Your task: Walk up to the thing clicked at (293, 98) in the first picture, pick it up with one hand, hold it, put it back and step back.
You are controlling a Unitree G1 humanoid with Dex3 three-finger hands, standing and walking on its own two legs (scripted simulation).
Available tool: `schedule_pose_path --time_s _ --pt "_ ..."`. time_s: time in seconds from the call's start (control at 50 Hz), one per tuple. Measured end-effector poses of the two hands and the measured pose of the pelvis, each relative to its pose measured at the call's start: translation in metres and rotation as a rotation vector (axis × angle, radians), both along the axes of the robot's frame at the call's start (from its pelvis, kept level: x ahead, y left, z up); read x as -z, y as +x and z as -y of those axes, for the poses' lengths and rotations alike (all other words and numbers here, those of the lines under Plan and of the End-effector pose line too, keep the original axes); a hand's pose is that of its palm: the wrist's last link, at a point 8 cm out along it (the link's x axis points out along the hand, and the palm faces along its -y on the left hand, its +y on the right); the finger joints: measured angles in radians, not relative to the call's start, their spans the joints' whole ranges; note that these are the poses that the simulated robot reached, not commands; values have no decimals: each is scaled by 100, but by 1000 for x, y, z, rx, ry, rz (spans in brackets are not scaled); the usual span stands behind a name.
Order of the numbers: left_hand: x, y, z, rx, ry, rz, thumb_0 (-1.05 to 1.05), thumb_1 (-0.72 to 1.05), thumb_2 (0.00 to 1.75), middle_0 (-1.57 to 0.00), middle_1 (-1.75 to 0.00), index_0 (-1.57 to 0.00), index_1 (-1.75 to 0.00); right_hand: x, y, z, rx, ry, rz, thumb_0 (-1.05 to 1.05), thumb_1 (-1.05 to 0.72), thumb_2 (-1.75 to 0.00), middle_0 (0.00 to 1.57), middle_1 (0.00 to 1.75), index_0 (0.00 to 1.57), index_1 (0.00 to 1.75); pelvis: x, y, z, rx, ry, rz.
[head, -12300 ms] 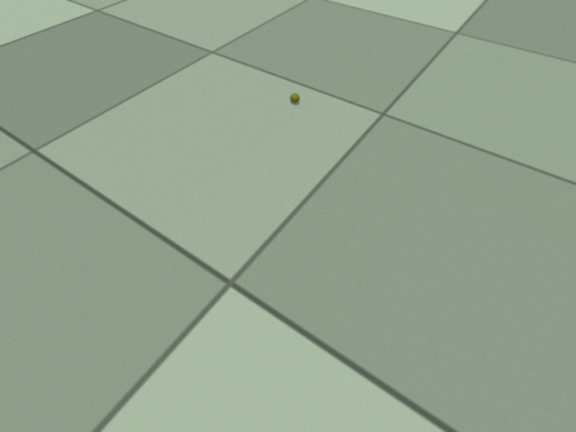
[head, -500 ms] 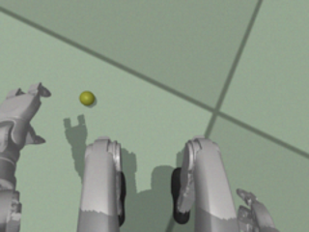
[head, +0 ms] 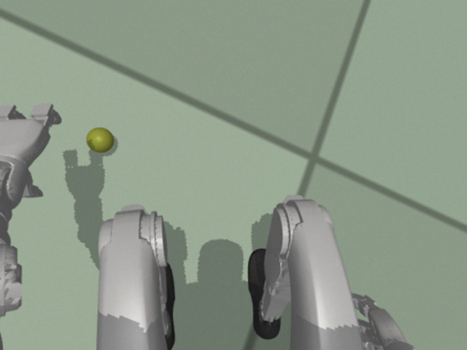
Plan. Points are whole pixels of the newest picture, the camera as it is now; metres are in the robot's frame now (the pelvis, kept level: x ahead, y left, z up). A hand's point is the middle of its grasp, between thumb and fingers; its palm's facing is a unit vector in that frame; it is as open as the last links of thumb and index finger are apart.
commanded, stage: rise first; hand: left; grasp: from above
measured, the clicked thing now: (100, 140) +0.50 +0.28 -0.32
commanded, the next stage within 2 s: approach in 0.68 s
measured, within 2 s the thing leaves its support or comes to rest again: neither
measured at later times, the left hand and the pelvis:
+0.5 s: hand (47, 153) +0.43 +0.33 -0.20, palm faces -0.47 -0.08 -0.88, open 14.1 cm; pelvis +0.01 +0.00 -0.02, yaw -1 degrees
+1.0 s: hand (66, 142) +0.46 +0.31 -0.21, palm faces -0.46 -0.04 -0.89, open 14.1 cm; pelvis +0.01 +0.00 -0.03, yaw -2 degrees
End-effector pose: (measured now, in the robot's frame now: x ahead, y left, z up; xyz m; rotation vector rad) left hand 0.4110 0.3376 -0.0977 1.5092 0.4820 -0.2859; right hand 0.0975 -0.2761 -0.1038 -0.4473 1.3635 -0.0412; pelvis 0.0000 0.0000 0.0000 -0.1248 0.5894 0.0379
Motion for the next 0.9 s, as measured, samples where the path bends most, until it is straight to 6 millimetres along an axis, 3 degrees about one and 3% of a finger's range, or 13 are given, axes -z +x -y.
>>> schedule_pose_path --time_s 0.2,0.46,0.9 --pt "19 15 2 -25 6 3 0 -52 99 -9 -100 -10 -100 14 -7 2 -11 3 -48 0 -92 -90 20 30 20 30 12 5 3 10 1 -7" --pt "38 25 5 -31 -5 -2 0 -53 100 -8 -101 -9 -101 15 -18 6 -5 -14 -106 0 -92 -90 20 30 20 30 19 11 3 19 -5 -16" --pt "52 36 12 -19 1 -2 0 -54 101 -8 -103 -8 -103 22 -19 5 -30 -15 -106 0 -92 -90 20 30 20 30 29 11 2 23 -11 -10"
